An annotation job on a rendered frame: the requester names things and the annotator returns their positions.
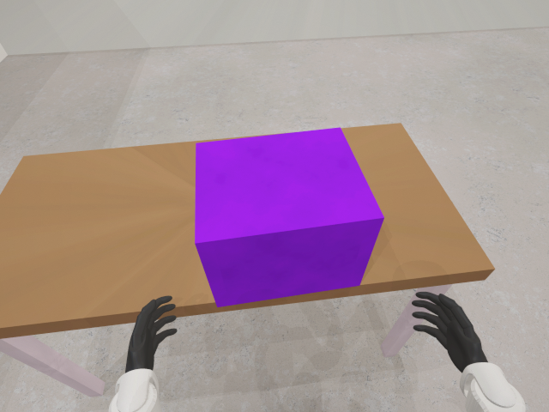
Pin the left robot hand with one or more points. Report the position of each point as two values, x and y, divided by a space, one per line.
144 341

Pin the right robot hand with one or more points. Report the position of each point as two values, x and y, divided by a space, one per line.
455 332

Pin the right robot forearm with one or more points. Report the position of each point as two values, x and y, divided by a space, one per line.
486 390

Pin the table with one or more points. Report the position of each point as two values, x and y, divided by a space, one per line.
88 238

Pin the carton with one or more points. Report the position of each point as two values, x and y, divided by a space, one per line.
282 215

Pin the left robot forearm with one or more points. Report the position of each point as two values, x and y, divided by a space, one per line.
136 391

